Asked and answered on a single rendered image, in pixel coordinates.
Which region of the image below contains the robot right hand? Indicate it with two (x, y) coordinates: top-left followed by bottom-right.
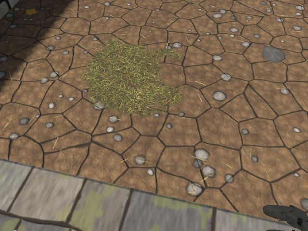
(263, 205), (308, 231)

